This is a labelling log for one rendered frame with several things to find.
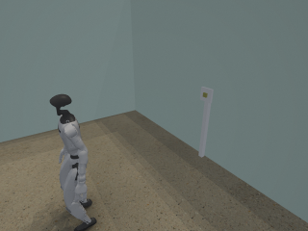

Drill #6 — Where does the robot left thigh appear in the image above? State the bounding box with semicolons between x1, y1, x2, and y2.
64;164;80;210

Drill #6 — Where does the robot right hand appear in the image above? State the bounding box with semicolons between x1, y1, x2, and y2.
59;149;68;163

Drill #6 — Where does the robot head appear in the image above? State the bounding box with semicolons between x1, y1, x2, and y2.
49;94;76;124

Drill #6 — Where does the left robot upper arm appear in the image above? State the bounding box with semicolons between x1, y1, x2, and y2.
64;123;89;157

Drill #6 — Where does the robot left hand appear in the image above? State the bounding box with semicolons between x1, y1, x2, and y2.
74;183;88;203

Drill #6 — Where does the left robot forearm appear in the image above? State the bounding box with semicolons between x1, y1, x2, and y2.
77;150;89;184

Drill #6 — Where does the panel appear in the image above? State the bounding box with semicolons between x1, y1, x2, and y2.
198;87;214;158

